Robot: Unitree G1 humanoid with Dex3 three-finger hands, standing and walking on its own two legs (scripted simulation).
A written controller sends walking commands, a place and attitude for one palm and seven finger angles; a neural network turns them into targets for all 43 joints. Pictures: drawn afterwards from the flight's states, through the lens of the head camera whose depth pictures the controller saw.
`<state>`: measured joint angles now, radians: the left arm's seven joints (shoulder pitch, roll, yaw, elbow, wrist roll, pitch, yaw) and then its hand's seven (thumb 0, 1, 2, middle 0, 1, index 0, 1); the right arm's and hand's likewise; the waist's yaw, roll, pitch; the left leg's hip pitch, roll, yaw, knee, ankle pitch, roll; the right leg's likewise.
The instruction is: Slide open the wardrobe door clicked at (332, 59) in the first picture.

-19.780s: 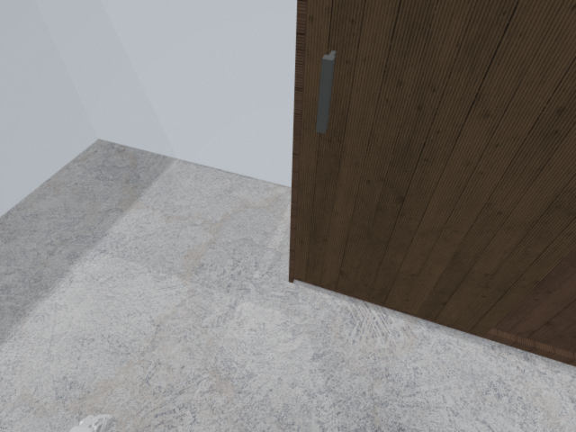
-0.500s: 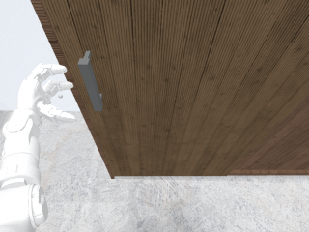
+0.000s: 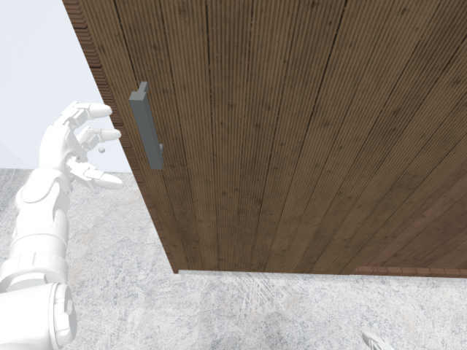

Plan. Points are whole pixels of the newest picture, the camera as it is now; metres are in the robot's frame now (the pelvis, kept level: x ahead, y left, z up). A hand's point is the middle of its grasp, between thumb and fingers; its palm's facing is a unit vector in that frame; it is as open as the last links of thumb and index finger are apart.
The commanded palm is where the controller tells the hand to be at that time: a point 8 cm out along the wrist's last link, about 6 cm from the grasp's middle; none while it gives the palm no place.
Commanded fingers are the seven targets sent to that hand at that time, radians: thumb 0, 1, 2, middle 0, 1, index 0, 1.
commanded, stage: feel for the door with the fingertips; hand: left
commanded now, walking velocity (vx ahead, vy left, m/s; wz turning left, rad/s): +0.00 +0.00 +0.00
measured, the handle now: (151, 127) +0.48 +0.16 +0.11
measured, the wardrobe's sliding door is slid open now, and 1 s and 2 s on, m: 0.00 0.00 0.00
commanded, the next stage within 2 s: slide the fingers in behind the handle in 0.82 s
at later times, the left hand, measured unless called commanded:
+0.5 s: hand (131, 148) +0.42 +0.18 +0.12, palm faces -0.02 -1.00 +0.00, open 14.0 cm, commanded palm +0.40 +0.24 +0.12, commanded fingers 0.00 -0.50 0.30 -0.30 -1.20 -0.30 -1.20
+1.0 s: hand (126, 141) +0.43 +0.19 +0.12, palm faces +0.00 -1.00 -0.01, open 13.7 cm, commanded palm +0.41 +0.24 +0.12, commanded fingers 0.00 -0.50 0.30 -0.30 -1.20 -0.30 -1.20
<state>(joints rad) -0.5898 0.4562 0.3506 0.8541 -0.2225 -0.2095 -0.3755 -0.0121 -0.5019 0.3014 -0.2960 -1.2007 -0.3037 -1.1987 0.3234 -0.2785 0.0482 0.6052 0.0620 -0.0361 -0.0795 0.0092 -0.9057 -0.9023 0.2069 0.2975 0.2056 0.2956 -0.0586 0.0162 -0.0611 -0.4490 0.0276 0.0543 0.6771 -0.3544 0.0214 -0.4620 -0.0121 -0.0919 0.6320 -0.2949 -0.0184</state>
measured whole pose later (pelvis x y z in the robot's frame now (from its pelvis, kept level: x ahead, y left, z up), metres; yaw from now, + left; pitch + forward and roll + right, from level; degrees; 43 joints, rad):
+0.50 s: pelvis +0.00 +0.00 +0.00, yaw +0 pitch +7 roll -1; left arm -0.60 0.37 0.29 0.83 -0.19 -0.22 -0.27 -0.01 -0.50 0.30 -0.30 -1.20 -0.30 -1.20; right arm 0.34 -0.26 0.04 0.63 0.06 -0.04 -0.07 0.01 -0.91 -0.90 0.21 0.30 0.21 0.30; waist -0.07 0.01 -0.05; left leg -0.44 0.03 0.06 0.67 -0.35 0.02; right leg -0.47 -0.01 -0.08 0.64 -0.29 -0.02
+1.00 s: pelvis -0.01 -0.01 +0.00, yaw +1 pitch +8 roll -1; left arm -0.73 0.41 0.29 0.98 -0.19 -0.27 -0.28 -0.01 -0.50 0.30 -0.35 -1.25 -0.34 -1.23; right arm 0.34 -0.28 0.04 0.66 0.06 -0.03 -0.07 0.01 -0.91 -0.90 0.21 0.30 0.20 0.30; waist -0.07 0.01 -0.05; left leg -0.49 0.02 0.04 0.70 -0.35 0.01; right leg -0.50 -0.02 -0.10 0.66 -0.30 -0.03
